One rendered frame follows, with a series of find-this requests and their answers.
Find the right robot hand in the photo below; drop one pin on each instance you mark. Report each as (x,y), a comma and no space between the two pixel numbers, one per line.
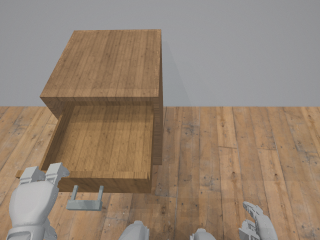
(261,229)

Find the left robot thigh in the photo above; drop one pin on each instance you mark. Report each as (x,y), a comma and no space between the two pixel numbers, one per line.
(135,231)

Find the left robot shin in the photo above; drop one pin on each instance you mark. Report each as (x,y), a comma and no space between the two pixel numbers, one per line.
(138,222)

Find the cabinet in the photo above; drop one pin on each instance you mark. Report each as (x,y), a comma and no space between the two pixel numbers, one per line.
(110,66)

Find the handle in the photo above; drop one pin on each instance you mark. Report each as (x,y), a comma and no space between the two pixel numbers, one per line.
(85,205)

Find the left robot hand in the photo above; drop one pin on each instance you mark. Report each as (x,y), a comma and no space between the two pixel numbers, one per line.
(33,199)

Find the drawer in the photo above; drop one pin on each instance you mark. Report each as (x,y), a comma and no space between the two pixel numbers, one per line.
(103,143)

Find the robot left forearm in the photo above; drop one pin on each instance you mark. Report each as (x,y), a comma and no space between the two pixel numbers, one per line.
(26,232)

